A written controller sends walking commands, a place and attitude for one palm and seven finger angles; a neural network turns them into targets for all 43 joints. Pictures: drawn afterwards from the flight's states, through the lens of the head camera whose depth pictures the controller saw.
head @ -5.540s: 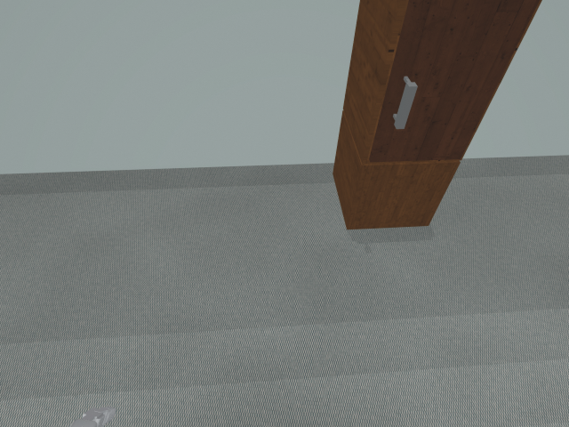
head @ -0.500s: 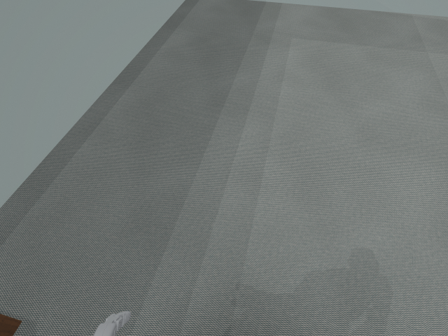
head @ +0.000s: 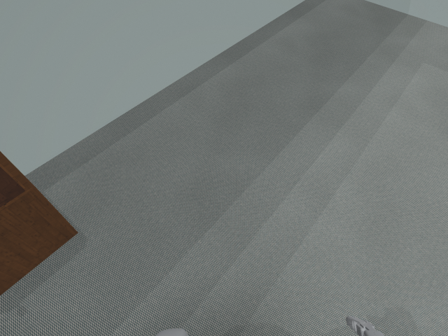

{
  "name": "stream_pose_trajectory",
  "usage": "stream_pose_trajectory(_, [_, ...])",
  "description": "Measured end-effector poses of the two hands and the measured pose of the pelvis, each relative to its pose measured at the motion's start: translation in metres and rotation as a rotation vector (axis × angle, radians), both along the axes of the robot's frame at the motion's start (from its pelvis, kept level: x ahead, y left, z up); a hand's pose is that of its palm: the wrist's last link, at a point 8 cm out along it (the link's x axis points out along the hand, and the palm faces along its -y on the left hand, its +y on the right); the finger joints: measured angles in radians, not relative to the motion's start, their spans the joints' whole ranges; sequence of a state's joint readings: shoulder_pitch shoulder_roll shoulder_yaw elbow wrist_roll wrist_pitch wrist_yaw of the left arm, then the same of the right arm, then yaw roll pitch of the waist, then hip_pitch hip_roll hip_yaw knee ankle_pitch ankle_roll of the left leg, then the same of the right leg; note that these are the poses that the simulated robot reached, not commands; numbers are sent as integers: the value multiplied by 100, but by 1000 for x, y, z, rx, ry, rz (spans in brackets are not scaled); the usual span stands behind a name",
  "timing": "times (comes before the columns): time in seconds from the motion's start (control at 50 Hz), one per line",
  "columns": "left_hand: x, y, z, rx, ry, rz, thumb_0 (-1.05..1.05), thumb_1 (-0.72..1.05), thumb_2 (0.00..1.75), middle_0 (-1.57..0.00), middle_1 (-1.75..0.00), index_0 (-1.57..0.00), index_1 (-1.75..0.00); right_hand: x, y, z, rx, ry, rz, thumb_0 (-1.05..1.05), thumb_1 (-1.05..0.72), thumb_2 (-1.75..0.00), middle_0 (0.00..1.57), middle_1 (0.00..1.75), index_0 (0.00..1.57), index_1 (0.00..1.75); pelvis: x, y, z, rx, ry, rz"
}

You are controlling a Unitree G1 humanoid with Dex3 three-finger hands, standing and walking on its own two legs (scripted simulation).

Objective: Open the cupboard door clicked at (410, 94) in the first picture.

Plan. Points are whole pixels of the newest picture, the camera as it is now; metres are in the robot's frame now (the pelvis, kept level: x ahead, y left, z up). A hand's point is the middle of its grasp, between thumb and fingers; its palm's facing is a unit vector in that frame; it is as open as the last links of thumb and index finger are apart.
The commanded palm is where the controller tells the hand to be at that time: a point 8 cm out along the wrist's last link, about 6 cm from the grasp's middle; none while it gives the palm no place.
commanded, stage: turn to face it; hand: left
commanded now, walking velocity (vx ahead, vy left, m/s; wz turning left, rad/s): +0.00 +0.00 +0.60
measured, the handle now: out of the picture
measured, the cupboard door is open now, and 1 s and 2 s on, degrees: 0 0 0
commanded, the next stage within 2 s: take the last steps up to it in 1.54 s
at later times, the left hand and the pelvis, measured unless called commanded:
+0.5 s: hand out of the picture +0.05 +0.17 -0.12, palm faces +0.29 -0.91 -0.31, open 7.3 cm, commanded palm none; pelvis +0.00 -0.06 +0.01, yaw +17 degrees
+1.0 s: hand out of the picture -0.13 +0.18 -0.17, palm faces +0.60 -0.76 -0.25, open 7.4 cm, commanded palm none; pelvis -0.04 -0.02 +0.01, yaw +34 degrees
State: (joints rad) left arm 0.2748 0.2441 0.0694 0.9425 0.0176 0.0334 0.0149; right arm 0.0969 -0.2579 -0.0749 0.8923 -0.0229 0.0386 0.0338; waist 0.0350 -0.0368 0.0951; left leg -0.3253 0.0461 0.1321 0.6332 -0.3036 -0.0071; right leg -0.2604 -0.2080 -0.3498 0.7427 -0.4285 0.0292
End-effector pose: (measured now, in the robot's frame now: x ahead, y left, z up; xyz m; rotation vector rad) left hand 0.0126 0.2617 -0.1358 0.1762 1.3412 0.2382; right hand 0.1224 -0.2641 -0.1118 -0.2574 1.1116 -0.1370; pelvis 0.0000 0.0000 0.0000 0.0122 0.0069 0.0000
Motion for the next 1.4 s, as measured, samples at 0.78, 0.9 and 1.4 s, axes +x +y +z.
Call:
stream_pose_trajectory(0.78, [-95, -82, 28, 21, -94, 410, 1, 91, 90, -20, -30, -21, -30, 45, 2, -7, 14, 165, 391, 1, -91, -90, 19, 30, 20, 30, -12, -56, 17, 22, -16, 480])
stream_pose_trajectory(0.9, [-160, -65, -4, -14, -19, 544, 1, 91, 90, -20, -30, -21, -30, 80, 62, 1, -12, 31, 533, 1, -91, -90, 19, 30, 20, 30, -26, -33, 0, -4, -14, 555])
stream_pose_trajectory(1.4, [-121, -55, 42, 138, -247, 643, 1, 91, 90, -20, -30, -20, -30, 55, 55, -18, 25, 168, 655, 1, -91, -90, 20, 30, 20, 30, -23, -60, 11, -1, 1, 785])
